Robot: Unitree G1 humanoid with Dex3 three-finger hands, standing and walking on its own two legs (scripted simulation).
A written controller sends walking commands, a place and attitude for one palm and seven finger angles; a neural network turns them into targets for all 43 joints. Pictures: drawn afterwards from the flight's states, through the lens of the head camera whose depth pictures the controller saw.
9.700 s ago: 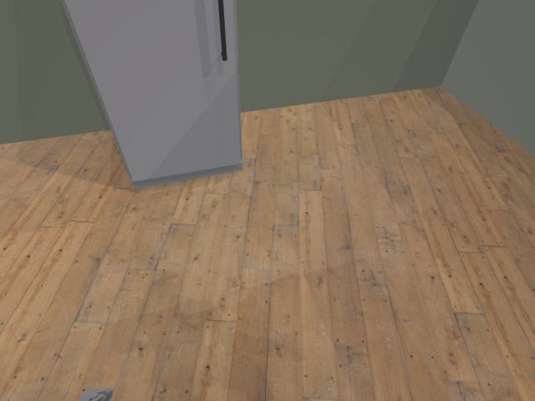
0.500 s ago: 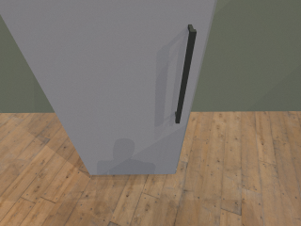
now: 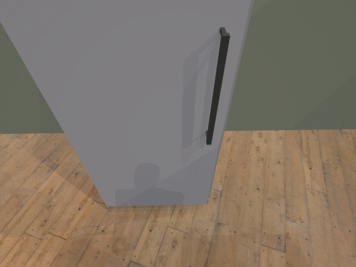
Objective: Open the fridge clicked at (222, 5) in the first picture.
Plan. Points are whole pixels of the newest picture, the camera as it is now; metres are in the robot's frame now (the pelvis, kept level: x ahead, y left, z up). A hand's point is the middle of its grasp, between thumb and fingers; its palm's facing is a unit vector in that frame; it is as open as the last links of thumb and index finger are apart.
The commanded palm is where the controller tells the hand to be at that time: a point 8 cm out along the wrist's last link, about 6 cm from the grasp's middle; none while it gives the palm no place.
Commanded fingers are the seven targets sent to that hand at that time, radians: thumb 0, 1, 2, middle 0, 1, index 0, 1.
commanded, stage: look again from close up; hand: right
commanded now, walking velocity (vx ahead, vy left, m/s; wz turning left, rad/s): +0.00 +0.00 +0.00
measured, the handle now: (214, 96) +0.55 -0.08 +0.09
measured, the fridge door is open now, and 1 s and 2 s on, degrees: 0 0 0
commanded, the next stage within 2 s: shuffle to correct the standing spot in 0.56 s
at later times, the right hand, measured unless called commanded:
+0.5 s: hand out of the picture -0.02 -0.18 -0.18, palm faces +0.04 +0.98 -0.18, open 7.4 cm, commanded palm none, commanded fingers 0.00 -0.90 -0.90 0.20 0.30 0.20 0.30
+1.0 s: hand out of the picture -0.02 -0.16 -0.19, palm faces +0.02 +0.99 -0.13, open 7.4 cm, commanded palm none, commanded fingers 0.00 -0.90 -0.90 0.20 0.30 0.20 0.30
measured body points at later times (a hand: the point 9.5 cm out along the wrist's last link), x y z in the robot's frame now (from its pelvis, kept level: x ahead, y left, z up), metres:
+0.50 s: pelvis +0.00 +0.00 +0.00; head +0.00 -0.02 +0.45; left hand +0.01 +0.22 -0.15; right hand -0.02 -0.23 -0.16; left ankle -0.04 +0.09 -0.74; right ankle +0.04 -0.12 -0.74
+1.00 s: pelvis +0.02 +0.00 -0.01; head +0.03 -0.02 +0.44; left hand +0.00 +0.21 -0.16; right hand -0.02 -0.22 -0.18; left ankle -0.04 +0.09 -0.74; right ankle +0.04 -0.12 -0.74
